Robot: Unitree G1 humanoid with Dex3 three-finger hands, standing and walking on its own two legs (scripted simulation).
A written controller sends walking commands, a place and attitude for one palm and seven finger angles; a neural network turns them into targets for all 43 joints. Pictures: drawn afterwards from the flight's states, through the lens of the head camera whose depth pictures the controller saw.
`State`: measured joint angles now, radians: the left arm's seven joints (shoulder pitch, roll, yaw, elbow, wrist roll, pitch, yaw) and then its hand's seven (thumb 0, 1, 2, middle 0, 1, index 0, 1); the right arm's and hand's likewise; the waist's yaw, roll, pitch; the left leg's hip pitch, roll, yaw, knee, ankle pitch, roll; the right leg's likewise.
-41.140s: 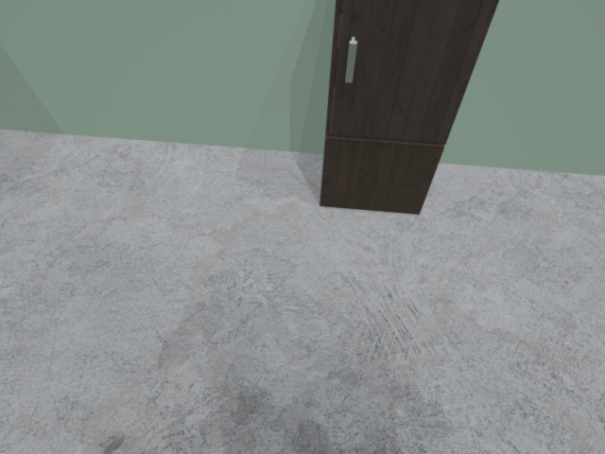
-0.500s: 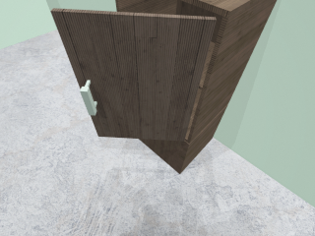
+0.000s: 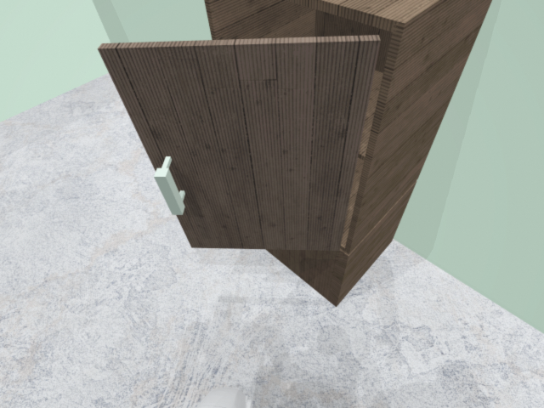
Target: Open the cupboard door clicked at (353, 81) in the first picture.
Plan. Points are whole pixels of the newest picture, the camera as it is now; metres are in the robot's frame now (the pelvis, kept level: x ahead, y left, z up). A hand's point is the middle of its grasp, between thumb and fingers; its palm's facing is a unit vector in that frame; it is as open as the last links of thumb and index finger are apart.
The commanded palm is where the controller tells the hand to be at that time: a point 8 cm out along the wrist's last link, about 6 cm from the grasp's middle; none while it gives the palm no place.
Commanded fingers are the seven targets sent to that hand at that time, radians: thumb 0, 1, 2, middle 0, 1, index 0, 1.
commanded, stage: shuffle to correct the standing spot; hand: left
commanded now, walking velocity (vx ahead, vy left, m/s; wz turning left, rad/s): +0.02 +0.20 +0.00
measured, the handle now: (173, 185) +0.54 +0.27 -0.05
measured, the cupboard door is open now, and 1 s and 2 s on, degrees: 41 41 41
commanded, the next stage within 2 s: come to a stop and stand still in 0.02 s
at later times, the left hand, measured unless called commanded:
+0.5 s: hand out of the picture +0.02 +0.28 -0.18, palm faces +0.03 -0.99 -0.17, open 7.4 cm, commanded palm none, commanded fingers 0.00 0.90 0.90 -0.20 -0.30 -0.20 -0.30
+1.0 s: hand out of the picture -0.02 +0.21 -0.18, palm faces +0.04 -0.99 -0.17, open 7.2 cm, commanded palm none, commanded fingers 0.00 0.90 0.90 -0.20 -0.30 -0.20 -0.30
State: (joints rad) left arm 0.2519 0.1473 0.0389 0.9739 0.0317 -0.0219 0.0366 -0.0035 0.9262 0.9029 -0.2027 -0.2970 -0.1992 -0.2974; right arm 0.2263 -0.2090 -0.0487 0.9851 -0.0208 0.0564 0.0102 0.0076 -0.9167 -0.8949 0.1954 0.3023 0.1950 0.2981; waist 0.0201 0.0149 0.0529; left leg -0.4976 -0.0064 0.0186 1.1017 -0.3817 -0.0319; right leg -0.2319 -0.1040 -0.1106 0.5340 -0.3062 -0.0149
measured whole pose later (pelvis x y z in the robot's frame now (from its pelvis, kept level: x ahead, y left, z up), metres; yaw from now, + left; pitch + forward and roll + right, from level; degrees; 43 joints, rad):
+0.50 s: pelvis +0.00 +0.09 +0.00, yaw -1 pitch +1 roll -1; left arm 0.27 0.21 0.06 1.01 0.03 0.06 0.00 0.00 0.92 0.90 -0.20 -0.30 -0.19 -0.30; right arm 0.20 -0.14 -0.02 0.99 -0.03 -0.01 -0.04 -0.01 -0.94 -0.89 0.20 0.30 0.20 0.30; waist 0.01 -0.06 0.03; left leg -0.30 0.04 0.09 0.46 -0.17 0.03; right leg -0.41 -0.01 -0.01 1.03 -0.42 0.02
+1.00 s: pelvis -0.03 +0.04 +0.00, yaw +0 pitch -1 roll +0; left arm 0.27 0.15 0.02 1.08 0.01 0.01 0.02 0.01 0.95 0.90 -0.20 -0.30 -0.20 -0.30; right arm 0.32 -0.10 0.00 1.13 -0.02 0.00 -0.03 0.01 -0.91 -0.90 0.19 0.30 0.19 0.30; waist -0.01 -0.02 0.04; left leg -0.26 0.05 0.04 0.50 -0.22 -0.02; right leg -0.16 0.02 -0.07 0.47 -0.30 -0.04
